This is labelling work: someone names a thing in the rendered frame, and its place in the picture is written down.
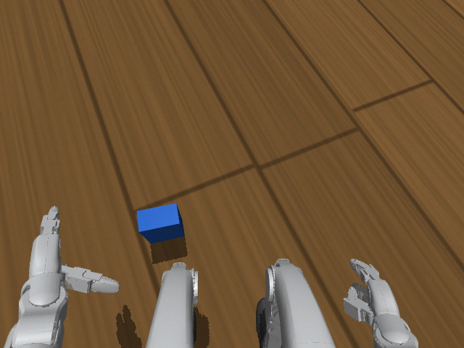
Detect left robot arm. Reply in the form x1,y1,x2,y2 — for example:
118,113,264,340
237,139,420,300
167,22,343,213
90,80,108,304
4,273,68,348

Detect left robot hand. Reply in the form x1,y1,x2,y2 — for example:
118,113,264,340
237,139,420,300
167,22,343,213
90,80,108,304
28,206,120,293

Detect right robot arm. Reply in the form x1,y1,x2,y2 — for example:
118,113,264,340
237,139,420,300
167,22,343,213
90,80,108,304
372,314,418,348

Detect right robot hand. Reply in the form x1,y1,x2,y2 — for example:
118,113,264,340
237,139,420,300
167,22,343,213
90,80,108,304
344,259,400,326

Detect carton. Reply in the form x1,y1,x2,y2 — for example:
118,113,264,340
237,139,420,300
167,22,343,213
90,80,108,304
137,203,185,244

